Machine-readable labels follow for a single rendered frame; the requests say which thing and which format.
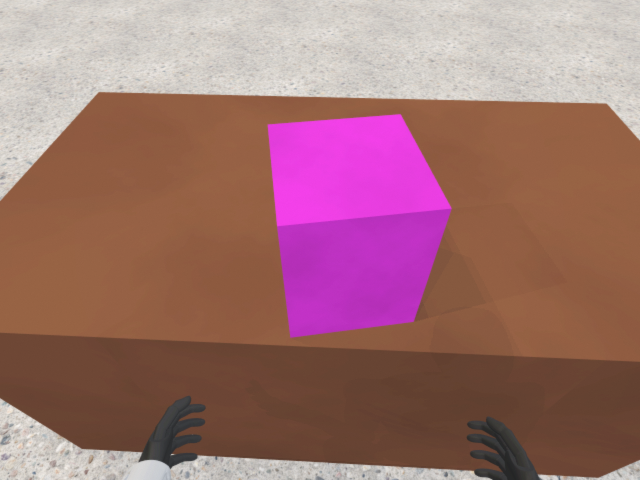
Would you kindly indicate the left robot forearm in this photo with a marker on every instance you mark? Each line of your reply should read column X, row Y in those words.
column 148, row 470

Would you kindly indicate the carton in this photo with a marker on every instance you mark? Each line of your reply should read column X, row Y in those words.
column 360, row 217

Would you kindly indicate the pedestal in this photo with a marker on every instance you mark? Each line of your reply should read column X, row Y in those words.
column 140, row 264

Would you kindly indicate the right robot hand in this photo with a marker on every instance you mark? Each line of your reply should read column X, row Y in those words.
column 511, row 458

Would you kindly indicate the left robot hand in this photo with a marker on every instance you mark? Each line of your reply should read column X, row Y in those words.
column 163, row 442

